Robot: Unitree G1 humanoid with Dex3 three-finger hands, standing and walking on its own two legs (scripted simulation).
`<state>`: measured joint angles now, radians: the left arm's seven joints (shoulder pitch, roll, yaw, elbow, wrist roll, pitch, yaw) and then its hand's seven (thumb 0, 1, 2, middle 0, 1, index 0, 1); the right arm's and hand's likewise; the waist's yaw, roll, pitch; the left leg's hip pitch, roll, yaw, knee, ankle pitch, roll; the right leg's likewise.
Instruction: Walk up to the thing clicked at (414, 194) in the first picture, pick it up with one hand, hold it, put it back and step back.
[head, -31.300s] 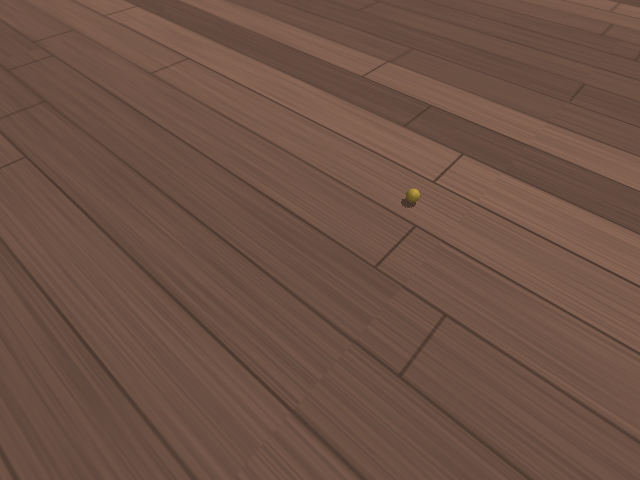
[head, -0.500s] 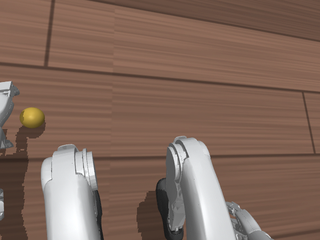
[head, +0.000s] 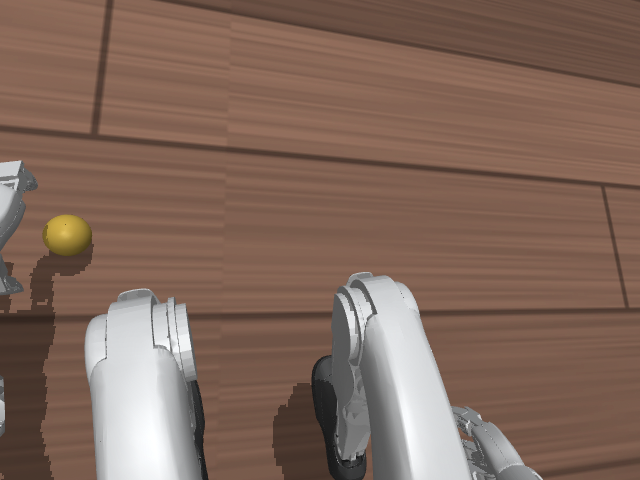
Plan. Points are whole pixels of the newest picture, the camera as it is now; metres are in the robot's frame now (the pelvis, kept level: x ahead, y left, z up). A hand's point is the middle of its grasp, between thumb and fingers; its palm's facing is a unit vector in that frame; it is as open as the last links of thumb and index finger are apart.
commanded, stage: rise first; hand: left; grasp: from above
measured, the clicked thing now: (68, 235) +0.43 +0.33 -0.29
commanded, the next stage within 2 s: approach in 0.04 s
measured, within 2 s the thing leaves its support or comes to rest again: neither
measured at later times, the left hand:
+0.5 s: hand (60, 220) +0.42 +0.30 -0.18, palm faces -0.41 -0.10 -0.91, open 14.0 cm
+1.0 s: hand (35, 245) +0.39 +0.33 -0.19, palm faces -0.51 -0.12 -0.85, open 14.0 cm
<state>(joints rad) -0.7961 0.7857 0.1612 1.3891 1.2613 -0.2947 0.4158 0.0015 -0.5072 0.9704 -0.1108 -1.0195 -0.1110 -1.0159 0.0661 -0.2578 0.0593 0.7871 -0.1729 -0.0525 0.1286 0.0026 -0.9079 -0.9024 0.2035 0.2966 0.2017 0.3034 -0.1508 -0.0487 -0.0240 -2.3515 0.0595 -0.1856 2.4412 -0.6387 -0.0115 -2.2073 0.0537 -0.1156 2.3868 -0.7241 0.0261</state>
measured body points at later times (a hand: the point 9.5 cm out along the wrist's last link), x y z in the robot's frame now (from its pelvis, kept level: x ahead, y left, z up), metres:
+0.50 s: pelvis +0.00 +0.00 +0.00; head +0.22 +0.08 +0.38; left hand +0.44 +0.31 -0.13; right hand +0.09 -0.27 -0.11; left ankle +0.08 +0.14 -0.28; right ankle +0.09 -0.12 -0.28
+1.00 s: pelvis +0.00 +0.00 +0.00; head +0.23 +0.08 +0.38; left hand +0.41 +0.33 -0.14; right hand +0.09 -0.26 -0.12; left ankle +0.08 +0.14 -0.28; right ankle +0.09 -0.12 -0.28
